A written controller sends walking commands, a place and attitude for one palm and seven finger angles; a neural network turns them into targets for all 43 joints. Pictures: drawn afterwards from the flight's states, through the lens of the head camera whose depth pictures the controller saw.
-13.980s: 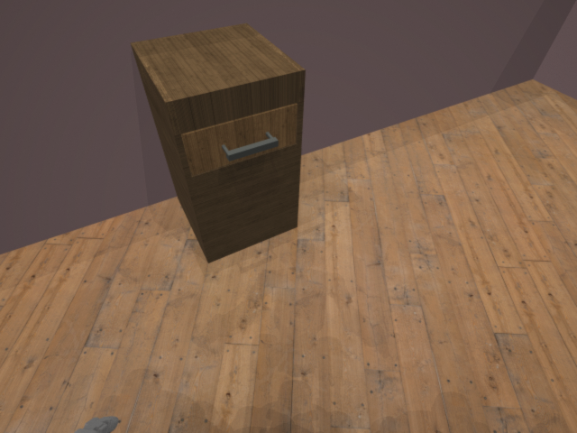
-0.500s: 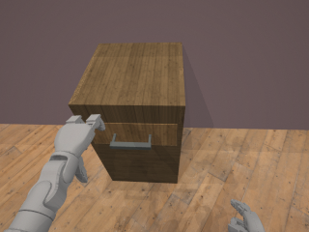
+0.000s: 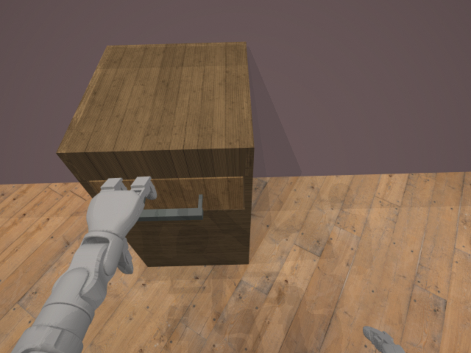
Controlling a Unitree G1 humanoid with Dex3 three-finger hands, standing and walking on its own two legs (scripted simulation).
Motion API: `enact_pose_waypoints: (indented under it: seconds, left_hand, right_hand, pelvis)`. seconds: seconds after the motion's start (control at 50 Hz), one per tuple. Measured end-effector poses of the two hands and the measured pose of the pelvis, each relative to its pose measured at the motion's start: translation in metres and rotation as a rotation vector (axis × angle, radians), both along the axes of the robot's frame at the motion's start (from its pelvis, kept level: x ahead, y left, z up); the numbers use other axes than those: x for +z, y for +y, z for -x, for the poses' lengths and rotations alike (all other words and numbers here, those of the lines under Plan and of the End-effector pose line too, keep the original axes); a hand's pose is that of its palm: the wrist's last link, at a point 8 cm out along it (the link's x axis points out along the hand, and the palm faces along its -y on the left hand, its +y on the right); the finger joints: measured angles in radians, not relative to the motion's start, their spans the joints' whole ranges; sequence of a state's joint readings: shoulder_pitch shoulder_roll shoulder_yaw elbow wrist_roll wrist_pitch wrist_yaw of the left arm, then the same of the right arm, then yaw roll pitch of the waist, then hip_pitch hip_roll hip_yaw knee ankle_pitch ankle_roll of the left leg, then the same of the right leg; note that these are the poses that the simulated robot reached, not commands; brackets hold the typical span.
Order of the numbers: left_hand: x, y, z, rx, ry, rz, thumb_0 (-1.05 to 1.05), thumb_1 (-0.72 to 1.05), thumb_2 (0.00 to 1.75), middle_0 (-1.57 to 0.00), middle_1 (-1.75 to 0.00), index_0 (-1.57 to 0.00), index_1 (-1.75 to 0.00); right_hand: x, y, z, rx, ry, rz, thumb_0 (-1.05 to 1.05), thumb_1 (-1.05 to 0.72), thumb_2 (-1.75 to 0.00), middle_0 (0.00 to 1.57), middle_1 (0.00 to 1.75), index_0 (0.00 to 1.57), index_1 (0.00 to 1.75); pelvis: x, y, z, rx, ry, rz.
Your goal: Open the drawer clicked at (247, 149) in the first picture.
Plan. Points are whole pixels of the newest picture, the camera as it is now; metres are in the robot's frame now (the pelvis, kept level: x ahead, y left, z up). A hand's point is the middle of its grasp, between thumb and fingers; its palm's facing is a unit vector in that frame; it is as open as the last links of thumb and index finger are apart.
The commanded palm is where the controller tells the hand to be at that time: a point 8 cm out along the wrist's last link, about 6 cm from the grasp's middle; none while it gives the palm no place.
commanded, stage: move the hooked fingers above the handle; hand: left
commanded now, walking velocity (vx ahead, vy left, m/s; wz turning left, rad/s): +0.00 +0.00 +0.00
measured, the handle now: (170, 207) +0.48 +0.21 -0.19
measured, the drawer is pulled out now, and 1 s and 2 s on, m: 0.00 0.00 0.00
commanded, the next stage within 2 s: none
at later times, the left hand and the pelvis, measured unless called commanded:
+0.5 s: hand (155, 216) +0.39 +0.20 -0.07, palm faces -0.04 -0.05 -1.00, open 13.8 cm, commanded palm +0.37 +0.22 -0.02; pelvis -0.02 -0.01 -0.04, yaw +1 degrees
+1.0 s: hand (174, 209) +0.44 +0.18 -0.13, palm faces +0.02 -0.05 -1.00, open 13.8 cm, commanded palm +0.41 +0.20 -0.07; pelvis -0.04 +0.00 -0.09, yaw +0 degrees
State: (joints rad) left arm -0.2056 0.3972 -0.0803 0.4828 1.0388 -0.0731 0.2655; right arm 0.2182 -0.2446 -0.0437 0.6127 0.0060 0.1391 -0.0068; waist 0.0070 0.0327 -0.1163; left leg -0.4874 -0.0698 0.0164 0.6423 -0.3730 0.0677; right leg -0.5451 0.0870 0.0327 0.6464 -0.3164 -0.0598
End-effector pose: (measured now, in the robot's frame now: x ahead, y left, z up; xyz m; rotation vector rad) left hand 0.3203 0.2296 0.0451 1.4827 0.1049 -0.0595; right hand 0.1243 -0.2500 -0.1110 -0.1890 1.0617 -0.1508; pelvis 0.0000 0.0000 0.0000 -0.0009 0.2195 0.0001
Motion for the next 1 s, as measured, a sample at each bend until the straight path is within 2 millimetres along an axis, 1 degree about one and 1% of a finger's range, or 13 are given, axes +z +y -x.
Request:
enact_pose_waypoints:
  seconds: [0.08, 0.16, 0.28, 0.32, 0.38, 0.44, 0.5, 0.58, 0.7, 0.8, 0.9, 0.94, 1.0]
  left_hand:
    - [-0.007, -0.006, -0.003, -0.026, -0.055, -0.014, 0.0, -0.49, 0.3, -0.32, -1.2, -0.32, -1.2]
    - [-0.017, -0.001, -0.01, 0.02, -0.09, -0.046, 0.0, -0.49, 0.3, -0.32, -1.2, -0.32, -1.2]
    - [-0.037, 0.005, -0.019, 0.09, -0.033, -0.082, 0.0, -0.49, 0.3, -0.32, -1.2, -0.31, -1.2]
    - [-0.044, 0.002, -0.023, 0.081, -0.008, -0.078, 0.0, -0.49, 0.3, -0.32, -1.2, -0.31, -1.2]
    - [-0.051, -0.009, -0.031, 0.036, 0.005, -0.056, 0.0, -0.49, 0.3, -0.32, -1.2, -0.32, -1.2]
    - [-0.056, -0.02, -0.039, -0.012, -0.024, -0.035, 0.0, -0.49, 0.3, -0.32, -1.2, -0.32, -1.2]
    - [-0.061, -0.025, -0.047, -0.022, -0.064, -0.039, 0.0, -0.49, 0.3, -0.32, -1.2, -0.32, -1.2]
    - [-0.074, -0.02, -0.055, 0.023, -0.079, -0.075, 0.0, -0.49, 0.3, -0.32, -1.2, -0.31, -1.2]
    - [-0.099, -0.011, -0.06, 0.081, -0.017, -0.099, 0.0, -0.49, 0.3, -0.32, -1.2, -0.31, -1.2]
    - [-0.115, -0.025, -0.07, 0.015, 0.006, -0.072, 0.0, -0.49, 0.3, -0.32, -1.2, -0.32, -1.2]
    - [-0.123, -0.042, -0.09, -0.033, -0.057, -0.036, 0.0, -0.49, 0.3, -0.32, -1.2, -0.32, -1.2]
    - [-0.124, -0.044, -0.097, -0.017, -0.092, -0.028, 0.0, -0.49, 0.3, -0.32, -1.2, -0.32, -1.2]
    - [-0.124, -0.044, -0.098, 0.0, -0.12, -0.034, 0.0, -0.49, 0.3, -0.36, -1.24, -0.32, -1.21]
  right_hand:
    - [-0.005, -0.013, 0.01, -0.013, 0.025, 0.024, 0.01, -0.91, -0.9, 0.2, 0.29, 0.2, 0.3]
    - [-0.015, -0.02, 0.018, -0.019, 0.049, 0.028, 0.01, -0.91, -0.9, 0.2, 0.29, 0.2, 0.3]
    - [-0.027, -0.022, 0.031, -0.034, 0.074, 0.017, 0.01, -0.91, -0.9, 0.2, 0.29, 0.2, 0.3]
    - [-0.03, -0.022, 0.036, -0.038, 0.083, 0.018, 0.01, -0.91, -0.9, 0.2, 0.29, 0.2, 0.3]
    - [-0.035, -0.022, 0.045, -0.043, 0.098, 0.023, 0.01, -0.91, -0.9, 0.2, 0.29, 0.2, 0.3]
    - [-0.041, -0.022, 0.054, -0.051, 0.115, 0.03, 0.01, -0.91, -0.9, 0.2, 0.29, 0.2, 0.3]
    - [-0.049, -0.022, 0.065, -0.058, 0.132, 0.031, 0.01, -0.91, -0.9, 0.2, 0.29, 0.2, 0.3]
    - [-0.06, -0.021, 0.081, -0.064, 0.167, 0.022, 0.01, -0.91, -0.9, 0.2, 0.29, 0.2, 0.3]
    - [-0.071, -0.018, 0.107, -0.073, 0.232, 0.02, 0.01, -0.91, -0.9, 0.2, 0.29, 0.2, 0.3]
    - [-0.077, -0.018, 0.123, -0.075, 0.275, 0.044, 0.01, -0.91, -0.9, 0.2, 0.29, 0.2, 0.3]
    - [-0.085, -0.02, 0.134, -0.087, 0.297, 0.071, 0.01, -0.9, -0.9, 0.2, 0.29, 0.2, 0.3]
    - [-0.088, -0.02, 0.137, -0.096, 0.303, 0.074, 0.01, -0.91, -0.9, 0.2, 0.29, 0.2, 0.3]
    - [-0.091, -0.016, 0.139, -0.107, 0.311, 0.058, 0.01, -0.91, -0.9, 0.2, 0.29, 0.2, 0.3]
  pelvis:
    - [-0.005, -0.003, 0.002, 0.002, 0.024, -0.003]
    - [-0.012, -0.007, 0.006, 0.004, 0.056, -0.006]
    - [-0.02, -0.011, 0.012, 0.011, 0.091, -0.006]
    - [-0.023, -0.012, 0.014, 0.015, 0.101, -0.005]
    - [-0.027, -0.013, 0.016, 0.02, 0.12, -0.003]
    - [-0.033, -0.013, 0.019, 0.018, 0.143, -0.002]
    - [-0.04, -0.013, 0.022, 0.014, 0.166, -0.002]
    - [-0.049, -0.011, 0.027, 0.01, 0.196, -0.002]
    - [-0.059, -0.009, 0.034, 0.012, 0.232, 0.003]
    - [-0.068, -0.006, 0.037, 0.027, 0.263, 0.016]
    - [-0.081, -0.003, 0.038, 0.027, 0.3, 0.027]
    - [-0.085, -0.001, 0.039, 0.019, 0.31, 0.026]
    - [-0.086, 0.001, 0.039, 0.005, 0.31, 0.023]
